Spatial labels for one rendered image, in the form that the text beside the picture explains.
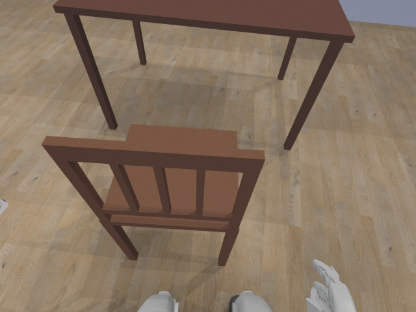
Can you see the left robot shin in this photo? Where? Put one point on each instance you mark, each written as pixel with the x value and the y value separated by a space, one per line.
pixel 164 292

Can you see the chair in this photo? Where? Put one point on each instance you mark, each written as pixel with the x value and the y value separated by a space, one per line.
pixel 165 177

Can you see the table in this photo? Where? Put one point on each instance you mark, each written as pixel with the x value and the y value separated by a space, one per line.
pixel 311 19

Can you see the robot right thigh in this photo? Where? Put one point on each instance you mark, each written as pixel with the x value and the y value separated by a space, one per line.
pixel 250 303

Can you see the robot right hand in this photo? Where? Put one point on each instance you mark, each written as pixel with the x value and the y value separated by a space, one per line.
pixel 336 298

